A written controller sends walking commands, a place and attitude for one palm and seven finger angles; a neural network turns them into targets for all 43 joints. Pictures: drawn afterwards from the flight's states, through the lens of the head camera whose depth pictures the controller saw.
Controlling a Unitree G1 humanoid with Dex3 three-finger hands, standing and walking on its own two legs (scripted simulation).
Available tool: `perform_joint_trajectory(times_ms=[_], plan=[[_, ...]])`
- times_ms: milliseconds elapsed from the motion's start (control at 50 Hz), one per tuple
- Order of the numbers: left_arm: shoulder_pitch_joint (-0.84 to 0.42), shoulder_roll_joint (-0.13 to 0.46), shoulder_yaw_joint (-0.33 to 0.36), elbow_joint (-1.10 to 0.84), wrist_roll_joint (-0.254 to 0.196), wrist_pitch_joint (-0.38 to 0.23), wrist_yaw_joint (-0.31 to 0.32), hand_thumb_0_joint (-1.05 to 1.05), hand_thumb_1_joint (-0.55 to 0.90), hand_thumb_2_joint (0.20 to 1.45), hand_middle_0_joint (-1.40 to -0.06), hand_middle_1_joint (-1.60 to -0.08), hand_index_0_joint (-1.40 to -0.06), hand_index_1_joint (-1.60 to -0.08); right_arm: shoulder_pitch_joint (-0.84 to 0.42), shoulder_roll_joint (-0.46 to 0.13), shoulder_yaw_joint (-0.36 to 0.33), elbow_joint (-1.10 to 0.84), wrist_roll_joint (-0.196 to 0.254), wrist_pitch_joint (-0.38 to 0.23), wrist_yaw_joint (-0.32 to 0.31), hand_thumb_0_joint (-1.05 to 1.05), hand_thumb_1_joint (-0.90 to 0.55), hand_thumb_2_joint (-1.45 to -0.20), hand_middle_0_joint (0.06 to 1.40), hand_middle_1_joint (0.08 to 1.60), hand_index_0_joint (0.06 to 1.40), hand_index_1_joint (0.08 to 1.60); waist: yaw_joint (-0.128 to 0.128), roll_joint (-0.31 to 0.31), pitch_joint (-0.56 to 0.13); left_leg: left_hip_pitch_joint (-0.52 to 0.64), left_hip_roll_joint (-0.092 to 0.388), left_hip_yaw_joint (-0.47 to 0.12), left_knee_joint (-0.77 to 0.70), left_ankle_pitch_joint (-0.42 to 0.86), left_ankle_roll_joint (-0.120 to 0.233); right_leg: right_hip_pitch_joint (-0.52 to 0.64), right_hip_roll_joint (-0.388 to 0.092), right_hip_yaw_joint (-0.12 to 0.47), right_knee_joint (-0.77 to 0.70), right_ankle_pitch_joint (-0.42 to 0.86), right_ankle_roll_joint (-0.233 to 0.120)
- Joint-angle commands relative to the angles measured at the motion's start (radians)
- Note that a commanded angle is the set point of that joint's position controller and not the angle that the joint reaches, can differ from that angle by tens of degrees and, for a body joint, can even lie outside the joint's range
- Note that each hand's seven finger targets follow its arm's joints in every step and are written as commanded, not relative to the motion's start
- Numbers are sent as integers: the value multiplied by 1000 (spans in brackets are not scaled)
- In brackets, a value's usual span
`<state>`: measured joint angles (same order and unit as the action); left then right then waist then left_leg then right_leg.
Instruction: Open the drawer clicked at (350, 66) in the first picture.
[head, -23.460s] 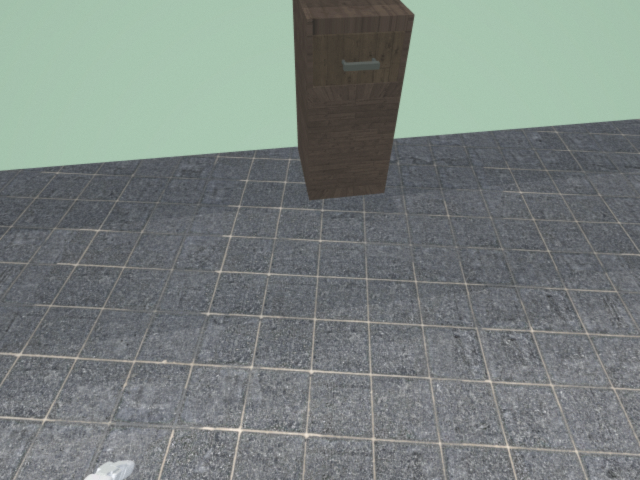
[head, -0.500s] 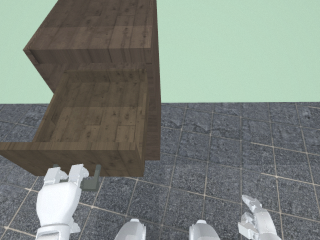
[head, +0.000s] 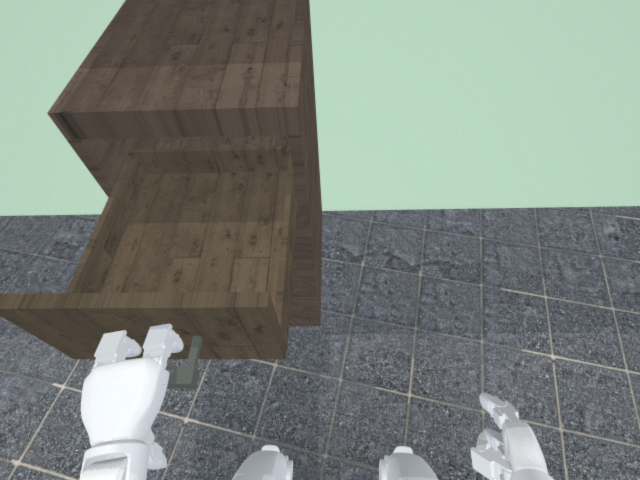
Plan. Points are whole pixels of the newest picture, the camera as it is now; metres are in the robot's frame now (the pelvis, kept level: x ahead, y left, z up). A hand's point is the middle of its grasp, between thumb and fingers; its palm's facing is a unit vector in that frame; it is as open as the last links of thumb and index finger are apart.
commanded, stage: lift the hand off the handle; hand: left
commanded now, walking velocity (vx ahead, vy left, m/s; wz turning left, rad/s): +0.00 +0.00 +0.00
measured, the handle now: (149, 360) +0.26 +0.25 -0.03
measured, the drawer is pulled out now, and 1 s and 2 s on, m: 0.30 0.30 0.30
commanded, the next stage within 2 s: none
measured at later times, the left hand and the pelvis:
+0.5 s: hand (126, 398) +0.21 +0.24 +0.01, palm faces +0.01 -0.06 -1.00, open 13.8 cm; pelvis +0.02 +0.00 +0.02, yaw +0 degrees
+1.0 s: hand (111, 388) +0.21 +0.24 +0.04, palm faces +0.02 -0.09 -1.00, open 13.8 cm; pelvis +0.02 +0.01 +0.04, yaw +0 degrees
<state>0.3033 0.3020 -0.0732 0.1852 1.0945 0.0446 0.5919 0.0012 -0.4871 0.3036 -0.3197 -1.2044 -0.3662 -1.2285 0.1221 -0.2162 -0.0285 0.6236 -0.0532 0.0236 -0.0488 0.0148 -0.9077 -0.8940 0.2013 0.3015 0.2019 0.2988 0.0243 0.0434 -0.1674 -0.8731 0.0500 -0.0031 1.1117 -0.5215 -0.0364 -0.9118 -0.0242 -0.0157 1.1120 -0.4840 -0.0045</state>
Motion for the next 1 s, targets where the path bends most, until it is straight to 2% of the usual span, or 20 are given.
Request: perform_joint_trajectory(times_ms=[0,20,80,180,220,320,340,420,500,540,560,600,660,720,800,820,840,880,900,980], plan=[[-22,160,103,-195,-5,5,38,0,-500,300,-300,-1200,-300,-1200,-76,-114,-37,-150,2,-47,-12,0,-900,-900,200,300,200,300,-1,-60,-209,186,-67,32,-172,199,55,182,47,-21,-223,201,-29],[-44,148,89,-208,-7,6,31,0,-500,300,-300,-1200,-300,-1200,-78,-116,-34,-153,2,-46,-11,0,-900,-900,200,300,200,300,-5,-41,-215,194,-66,28,-177,204,56,182,46,-21,-224,203,-30],[-21,146,81,-216,-8,3,18,0,-500,300,-300,-1200,-300,-1200,-75,-116,-35,-160,2,-44,-8,0,-900,-900,200,300,200,300,-1,-54,-205,207,-68,35,-188,199,58,199,45,-16,-243,202,-27],[26,167,102,-258,-14,-12,-3,0,-500,300,-300,-1200,-300,-1200,-70,-115,-34,-174,1,-37,-3,0,-900,-900,200,300,200,300,11,-37,-207,244,-70,37,-205,242,58,236,47,-17,-251,256,-30],[12,156,89,-270,-10,-17,-8,0,-500,300,-300,-1200,-300,-1200,-71,-115,-34,-177,0,-35,2,0,-900,-900,200,300,200,300,3,-20,-199,262,-66,33,-215,255,56,230,47,-21,-255,262,-33],[86,179,123,-297,-13,-28,-9,0,-500,300,-300,-1200,-300,-1200,-70,-114,-36,-190,-1,-30,13,0,-900,-900,200,300,200,300,17,-40,-204,277,-67,36,-224,284,55,270,49,-18,-263,307,-33],[110,164,112,-296,-15,-25,-9,0,-500,300,-300,-1200,-300,-1200,-72,-110,-34,-197,0,-27,16,0,-900,-900,200,300,200,300,19,-42,-188,275,-68,39,-228,278,54,268,48,-20,-265,299,-31],[100,189,140,-313,-19,-20,-14,0,-500,300,-300,-1200,-300,-1200,-77,-113,-34,-200,4,-21,17,0,-900,-900,200,300,200,300,15,-46,-163,281,-67,37,-244,273,54,284,50,-16,-285,304,-32],[61,175,116,-336,-27,-23,-32,0,-500,300,-300,-1200,-300,-1200,-77,-111,-34,-197,3,-22,16,0,-900,-900,200,300,200,300,7,-49,-154,300,-68,36,-258,255,57,291,45,-16,-303,284,-27],[85,169,108,-355,-31,-27,-43,0,-500,300,-300,-1200,-300,-1200,-75,-110,-30,-203,2,-22,18,0,-900,-900,200,300,200,300,12,-25,-173,331,-68,39,-264,285,57,296,46,-17,-304,299,-29],[76,159,92,-352,-35,-26,-50,0,-500,300,-300,-1200,-300,-1200,-71,-110,-32,-203,6,-22,17,0,-900,-900,200,300,200,300,4,-35,-147,329,-66,34,-271,271,58,293,46,-26,-311,284,-29],[51,169,96,-366,-32,-37,-60,0,-500,300,-300,-1200,-300,-1200,-72,-110,-33,-199,4,-25,17,0,-900,-900,200,300,200,300,6,-16,-141,338,-64,32,-283,262,56,290,46,-24,-319,262,-30],[70,179,106,-369,-33,-39,-71,0,-500,300,-300,-1200,-300,-1200,-69,-109,-32,-202,6,-25,20,0,-900,-900,200,300,200,300,11,-30,-135,349,-62,31,-294,280,56,308,46,-26,-328,283,-30],[133,208,150,-372,-36,-40,-71,0,-500,300,-300,-1200,-300,-1200,-76,-108,-30,-213,9,-23,24,0,-900,-900,200,300,200,300,31,-27,-141,350,-60,33,-311,304,52,342,48,-24,-333,310,-34],[119,170,108,-398,-38,-30,-73,0,-500,300,-300,-1200,-300,-1200,-76,-105,-31,-218,11,-21,35,0,-900,-900,200,300,200,300,24,-5,-118,364,-57,33,-329,297,50,339,47,-32,-342,287,-34],[104,182,121,-396,-41,-26,-76,0,-500,300,-300,-1200,-300,-1200,-78,-108,-30,-217,14,-21,35,0,-900,-900,200,300,200,300,16,-16,-111,366,-54,31,-336,300,50,341,49,-31,-349,288,-35],[103,182,121,-408,-44,-26,-78,0,-500,300,-300,-1200,-300,-1200,-80,-107,-29,-218,11,-22,37,0,-900,-900,200,300,200,300,24,-18,-127,376,-55,33,-339,295,50,347,46,-26,-352,284,-32],[101,189,125,-416,-45,-25,-83,0,-500,300,-300,-1200,-300,-1200,-79,-108,-30,-219,11,-24,35,0,-900,-900,200,300,200,300,23,-20,-122,380,-55,33,-347,290,51,351,47,-30,-358,277,-32],[116,167,103,-421,-49,-25,-89,0,-500,300,-300,-1200,-300,-1200,-76,-106,-32,-220,14,-27,35,0,-900,-900,200,300,200,300,20,-18,-115,387,-54,32,-350,298,53,358,47,-32,-361,288,-33],[87,185,105,-442,-54,-30,-108,0,-500,300,-300,-1200,-300,-1200,-85,-109,-26,-221,14,-30,36,0,-900,-900,200,300,200,300,20,-32,-99,394,-54,31,-370,277,54,362,43,-29,-382,255,-30]])
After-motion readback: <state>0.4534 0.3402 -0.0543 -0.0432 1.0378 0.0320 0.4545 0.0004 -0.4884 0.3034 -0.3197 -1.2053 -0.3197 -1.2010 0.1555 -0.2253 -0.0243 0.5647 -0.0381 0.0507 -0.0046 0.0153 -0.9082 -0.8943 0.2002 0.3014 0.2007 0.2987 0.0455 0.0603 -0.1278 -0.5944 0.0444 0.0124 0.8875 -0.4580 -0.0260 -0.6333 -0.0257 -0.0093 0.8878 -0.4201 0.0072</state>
